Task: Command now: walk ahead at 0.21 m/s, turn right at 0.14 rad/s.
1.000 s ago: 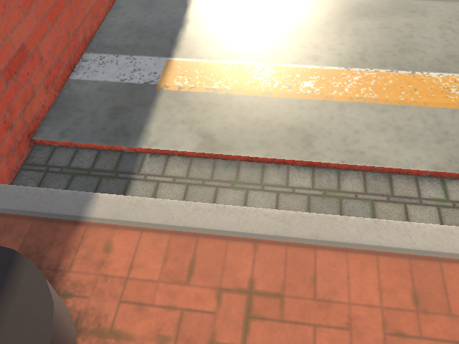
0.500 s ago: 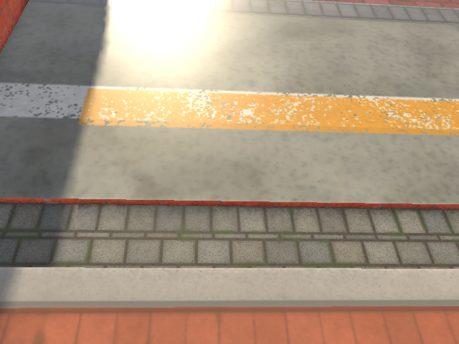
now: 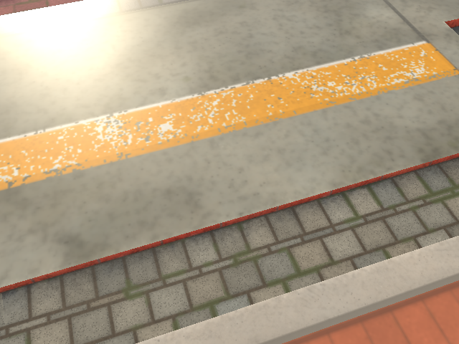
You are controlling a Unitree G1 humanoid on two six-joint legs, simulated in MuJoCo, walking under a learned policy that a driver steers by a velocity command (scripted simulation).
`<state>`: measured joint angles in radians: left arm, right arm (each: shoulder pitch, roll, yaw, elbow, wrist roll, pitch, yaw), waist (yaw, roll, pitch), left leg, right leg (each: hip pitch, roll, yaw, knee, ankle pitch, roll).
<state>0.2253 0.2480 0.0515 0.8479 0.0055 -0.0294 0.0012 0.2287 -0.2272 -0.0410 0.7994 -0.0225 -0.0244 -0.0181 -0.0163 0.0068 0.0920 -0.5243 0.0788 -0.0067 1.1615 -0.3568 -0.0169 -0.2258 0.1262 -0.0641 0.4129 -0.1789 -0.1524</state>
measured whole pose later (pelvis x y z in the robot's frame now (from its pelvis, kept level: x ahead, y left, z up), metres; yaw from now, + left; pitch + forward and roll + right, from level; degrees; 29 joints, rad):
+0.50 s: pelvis +0.13 +0.07 -0.01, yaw +13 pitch +0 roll -1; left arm 0.30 0.28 0.06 0.85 0.02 -0.01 0.01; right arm 0.25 -0.26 -0.06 0.76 -0.01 -0.01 0.02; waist 0.00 -0.04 0.02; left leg -0.23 -0.05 0.03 0.56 -0.33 0.10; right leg -0.31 0.00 -0.09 0.99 -0.46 -0.04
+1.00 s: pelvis +0.34 +0.13 -0.01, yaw +19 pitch -1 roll +0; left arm 0.34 0.27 0.05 0.82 0.01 -0.04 -0.03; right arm 0.29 -0.28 -0.04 0.83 -0.03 -0.03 0.01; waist 0.02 0.02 0.03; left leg -0.33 -0.07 -0.04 1.14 -0.40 0.07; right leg -0.28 0.07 -0.02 0.55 -0.27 -0.10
